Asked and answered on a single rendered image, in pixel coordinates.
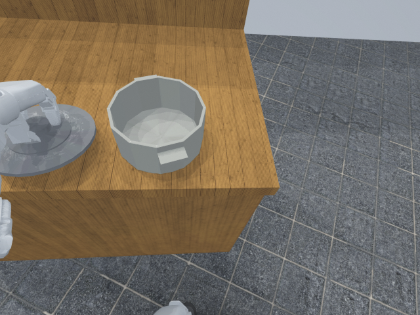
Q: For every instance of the robot left foot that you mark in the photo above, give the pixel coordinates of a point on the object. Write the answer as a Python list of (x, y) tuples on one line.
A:
[(191, 308)]

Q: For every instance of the lid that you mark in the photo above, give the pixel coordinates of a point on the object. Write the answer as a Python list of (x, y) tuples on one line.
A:
[(62, 145)]

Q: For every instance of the left robot hand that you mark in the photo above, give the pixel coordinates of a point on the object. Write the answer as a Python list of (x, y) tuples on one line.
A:
[(29, 93)]

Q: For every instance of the left robot forearm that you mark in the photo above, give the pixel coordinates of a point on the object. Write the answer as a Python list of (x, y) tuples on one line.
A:
[(9, 111)]

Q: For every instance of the robot left upper arm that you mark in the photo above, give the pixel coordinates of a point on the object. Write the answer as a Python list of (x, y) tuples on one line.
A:
[(5, 227)]

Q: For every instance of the pot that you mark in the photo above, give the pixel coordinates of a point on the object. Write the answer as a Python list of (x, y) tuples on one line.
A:
[(158, 123)]

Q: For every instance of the table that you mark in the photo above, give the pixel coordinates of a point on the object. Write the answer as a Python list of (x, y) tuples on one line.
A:
[(99, 205)]

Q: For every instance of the left robot shin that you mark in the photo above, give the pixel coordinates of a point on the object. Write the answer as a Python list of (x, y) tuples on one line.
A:
[(177, 303)]

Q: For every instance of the knob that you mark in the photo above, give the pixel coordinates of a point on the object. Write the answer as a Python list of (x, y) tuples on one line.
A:
[(39, 125)]

